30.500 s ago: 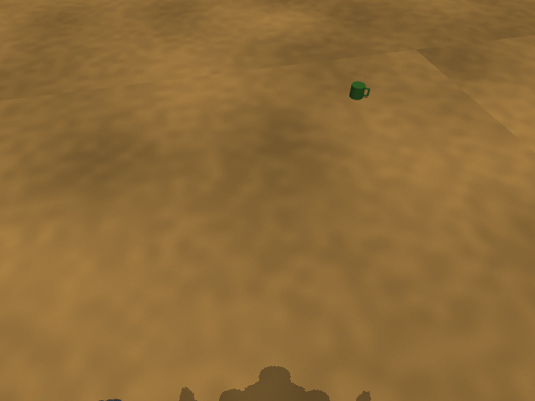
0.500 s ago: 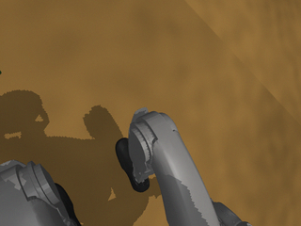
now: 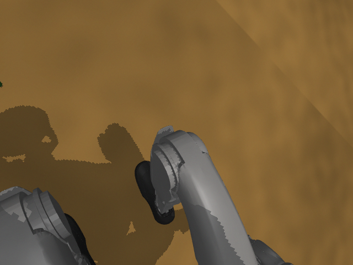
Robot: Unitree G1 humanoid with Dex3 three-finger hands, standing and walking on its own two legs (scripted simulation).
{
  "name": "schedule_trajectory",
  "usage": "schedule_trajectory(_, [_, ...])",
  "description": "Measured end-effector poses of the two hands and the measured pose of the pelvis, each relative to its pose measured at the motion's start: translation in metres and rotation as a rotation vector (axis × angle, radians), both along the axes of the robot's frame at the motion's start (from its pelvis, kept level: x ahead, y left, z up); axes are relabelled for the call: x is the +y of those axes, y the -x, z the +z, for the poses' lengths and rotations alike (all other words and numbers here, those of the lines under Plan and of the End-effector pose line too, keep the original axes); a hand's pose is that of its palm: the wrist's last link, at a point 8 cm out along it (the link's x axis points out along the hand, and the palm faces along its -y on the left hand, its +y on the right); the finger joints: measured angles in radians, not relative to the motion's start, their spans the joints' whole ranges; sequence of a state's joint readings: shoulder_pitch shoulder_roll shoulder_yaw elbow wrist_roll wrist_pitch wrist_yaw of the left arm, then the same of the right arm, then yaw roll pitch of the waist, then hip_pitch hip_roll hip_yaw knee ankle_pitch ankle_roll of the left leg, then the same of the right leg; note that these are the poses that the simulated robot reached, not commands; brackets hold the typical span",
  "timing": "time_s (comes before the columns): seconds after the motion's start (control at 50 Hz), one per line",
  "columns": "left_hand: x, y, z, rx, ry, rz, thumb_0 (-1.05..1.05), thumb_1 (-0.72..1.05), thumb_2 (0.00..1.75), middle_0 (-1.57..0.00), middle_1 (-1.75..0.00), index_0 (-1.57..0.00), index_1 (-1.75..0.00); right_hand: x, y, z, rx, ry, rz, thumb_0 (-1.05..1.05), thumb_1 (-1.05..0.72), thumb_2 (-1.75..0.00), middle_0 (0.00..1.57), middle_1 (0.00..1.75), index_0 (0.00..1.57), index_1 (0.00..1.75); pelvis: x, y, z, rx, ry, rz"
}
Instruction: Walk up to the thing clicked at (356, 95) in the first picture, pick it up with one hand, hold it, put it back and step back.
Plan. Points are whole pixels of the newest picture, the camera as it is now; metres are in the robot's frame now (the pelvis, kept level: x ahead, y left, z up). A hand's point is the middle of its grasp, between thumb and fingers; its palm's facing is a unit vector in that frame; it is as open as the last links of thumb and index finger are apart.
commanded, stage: open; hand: left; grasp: from above
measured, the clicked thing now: out of the picture +0.51 +0.25 -0.27
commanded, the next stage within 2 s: withdraw in 0.02 s
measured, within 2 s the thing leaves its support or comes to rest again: neither
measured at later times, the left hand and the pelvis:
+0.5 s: hand out of the picture +0.52 +0.29 -0.13, palm faces -0.27 -0.07 -0.96, open 14.3 cm; pelvis +0.01 +0.00 +0.02, yaw +3 degrees
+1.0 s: hand out of the picture +0.49 +0.27 -0.08, palm faces -0.44 -0.06 -0.89, open 14.1 cm; pelvis -0.01 -0.01 +0.05, yaw +7 degrees
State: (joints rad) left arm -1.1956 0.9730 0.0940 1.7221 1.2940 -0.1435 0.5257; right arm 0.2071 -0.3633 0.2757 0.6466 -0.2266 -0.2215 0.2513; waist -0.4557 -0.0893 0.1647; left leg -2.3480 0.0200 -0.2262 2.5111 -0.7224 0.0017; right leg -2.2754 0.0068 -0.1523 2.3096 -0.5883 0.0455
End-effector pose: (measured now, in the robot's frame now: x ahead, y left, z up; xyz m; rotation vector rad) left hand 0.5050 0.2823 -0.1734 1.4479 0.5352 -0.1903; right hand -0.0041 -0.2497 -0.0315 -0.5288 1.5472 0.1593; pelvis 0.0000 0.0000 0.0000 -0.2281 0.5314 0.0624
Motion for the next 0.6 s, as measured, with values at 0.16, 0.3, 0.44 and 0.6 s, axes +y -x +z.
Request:
schedule_trajectory(0.16, [0.000, 0.001, 0.000, -0.004, -0.007, 0.000, 0.00, -0.49, 1.07, -0.11, -1.13, -0.11, -1.12, 0.002, 0.000, 0.000, -0.009, 0.002, 0.000, 0.00, -0.90, -0.90, 0.20, 0.30, 0.20, 0.30, 0.000, 0.001, 0.000, -0.003, 0.001, 0.000])
schedule_trajectory(0.3, [0.001, -0.005, 0.009, -0.044, -0.013, -0.001, 0.00, -0.53, 1.03, -0.10, -1.07, -0.10, -1.07, 0.004, 0.000, -0.003, 0.002, -0.019, -0.006, 0.00, -0.92, -0.90, 0.20, 0.30, 0.20, 0.30, 0.000, -0.001, 0.002, 0.009, -0.003, 0.001])
schedule_trajectory(0.44, [0.004, -0.012, 0.060, -0.149, -0.043, -0.007, 0.00, -0.57, 1.01, -0.09, -1.03, -0.09, -1.03, -0.001, -0.015, -0.009, -0.023, -0.053, -0.055, 0.00, -0.92, -0.90, 0.20, 0.30, 0.20, 0.30, -0.004, -0.008, 0.010, 0.059, -0.025, 0.010])
schedule_trajectory(0.6, [0.020, -0.002, 0.153, -0.122, -0.112, 0.066, 0.00, -0.56, 1.02, -0.09, -1.00, -0.08, -1.01, -0.014, -0.063, -0.016, -0.155, -0.080, -0.102, 0.00, -0.92, -0.90, 0.20, 0.30, 0.20, 0.30, -0.004, -0.007, 0.037, 0.088, -0.063, 0.036])
